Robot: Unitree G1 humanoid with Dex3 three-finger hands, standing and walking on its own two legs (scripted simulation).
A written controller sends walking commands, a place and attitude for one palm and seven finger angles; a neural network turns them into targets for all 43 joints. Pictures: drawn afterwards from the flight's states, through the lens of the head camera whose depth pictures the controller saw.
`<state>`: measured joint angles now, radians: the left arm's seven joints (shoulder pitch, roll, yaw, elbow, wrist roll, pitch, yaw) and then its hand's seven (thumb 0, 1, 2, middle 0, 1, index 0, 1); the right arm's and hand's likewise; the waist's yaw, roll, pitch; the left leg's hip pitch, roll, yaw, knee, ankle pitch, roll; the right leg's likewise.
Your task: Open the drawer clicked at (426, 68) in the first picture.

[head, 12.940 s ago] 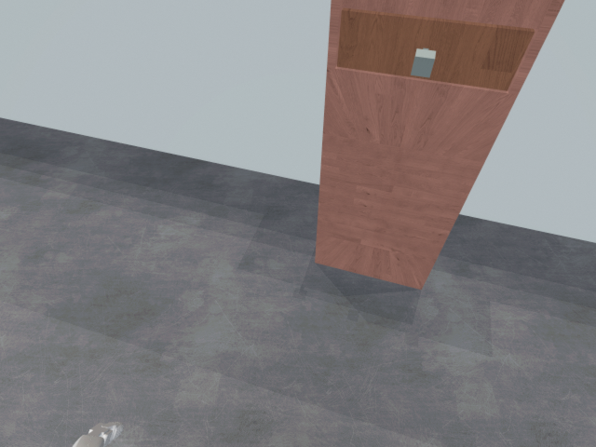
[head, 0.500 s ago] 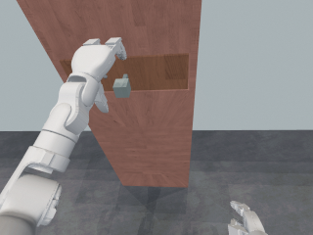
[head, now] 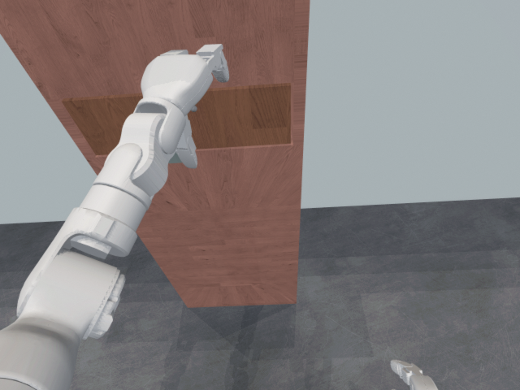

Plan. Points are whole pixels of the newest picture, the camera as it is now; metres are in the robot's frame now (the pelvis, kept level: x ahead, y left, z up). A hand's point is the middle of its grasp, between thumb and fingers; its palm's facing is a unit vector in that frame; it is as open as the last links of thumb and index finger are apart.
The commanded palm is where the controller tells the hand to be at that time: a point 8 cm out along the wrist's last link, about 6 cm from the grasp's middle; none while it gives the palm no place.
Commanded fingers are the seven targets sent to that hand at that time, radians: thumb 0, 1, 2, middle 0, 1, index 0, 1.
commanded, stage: move the hooked fingers above the handle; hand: left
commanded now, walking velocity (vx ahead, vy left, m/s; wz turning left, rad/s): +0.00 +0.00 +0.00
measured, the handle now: (180, 138) +0.49 +0.15 +0.13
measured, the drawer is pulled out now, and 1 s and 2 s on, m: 0.00 0.00 0.00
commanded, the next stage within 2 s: none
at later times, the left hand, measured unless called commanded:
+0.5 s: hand (195, 103) +0.47 +0.10 +0.21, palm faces +0.08 -0.01 -1.00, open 13.8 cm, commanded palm +0.45 +0.20 +0.24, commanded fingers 0.00 -0.50 0.30 -0.30 -1.20 -0.30 -1.20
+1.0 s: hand (194, 104) +0.47 +0.10 +0.21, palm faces +0.11 -0.01 -0.99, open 13.7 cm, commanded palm +0.45 +0.20 +0.23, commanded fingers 0.00 -0.50 0.30 -0.30 -1.20 -0.30 -1.20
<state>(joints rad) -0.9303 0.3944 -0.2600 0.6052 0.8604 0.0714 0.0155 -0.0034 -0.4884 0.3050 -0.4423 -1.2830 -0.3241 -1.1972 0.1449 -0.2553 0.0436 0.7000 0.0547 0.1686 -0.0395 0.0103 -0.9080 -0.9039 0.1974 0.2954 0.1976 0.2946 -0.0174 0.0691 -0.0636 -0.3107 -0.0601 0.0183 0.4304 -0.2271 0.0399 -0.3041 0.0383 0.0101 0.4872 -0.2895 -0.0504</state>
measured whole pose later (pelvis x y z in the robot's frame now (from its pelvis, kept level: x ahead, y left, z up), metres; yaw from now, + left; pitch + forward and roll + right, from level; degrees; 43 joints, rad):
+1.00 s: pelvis -0.02 -0.02 +0.00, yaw -1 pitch +6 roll +1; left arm -1.04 0.44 -0.28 0.82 0.91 0.14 -0.03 0.00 -0.49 0.30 -0.41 -1.30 -0.33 -1.23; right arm 0.19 -0.29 0.07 0.67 0.11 0.18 -0.12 0.01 -0.91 -0.90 0.20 0.30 0.20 0.30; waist -0.08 0.07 -0.09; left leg -0.35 -0.02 0.03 0.48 -0.23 0.02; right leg -0.34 0.08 0.01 0.51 -0.27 -0.07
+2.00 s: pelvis -0.02 -0.01 +0.00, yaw -2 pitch +5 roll +1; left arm -1.06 0.42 -0.28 0.86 0.92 0.16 -0.02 0.00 -0.49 0.30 -0.41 -1.31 -0.33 -1.23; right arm 0.20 -0.29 0.07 0.67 0.10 0.18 -0.13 0.01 -0.91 -0.90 0.20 0.30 0.20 0.30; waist -0.08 0.06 -0.09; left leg -0.35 -0.02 0.04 0.47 -0.22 0.03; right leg -0.33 0.07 0.03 0.49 -0.26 -0.06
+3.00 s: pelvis -0.01 -0.02 +0.00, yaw -2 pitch +5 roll +1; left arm -0.99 0.45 -0.23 0.79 0.91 0.13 -0.04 0.00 -0.49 0.30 -0.40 -1.30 -0.33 -1.23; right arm 0.19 -0.29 0.06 0.66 0.10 0.20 -0.12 0.01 -0.91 -0.90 0.20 0.30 0.20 0.30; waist -0.07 0.06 -0.09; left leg -0.33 -0.02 0.03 0.48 -0.24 0.01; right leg -0.32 0.08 0.02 0.50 -0.28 -0.08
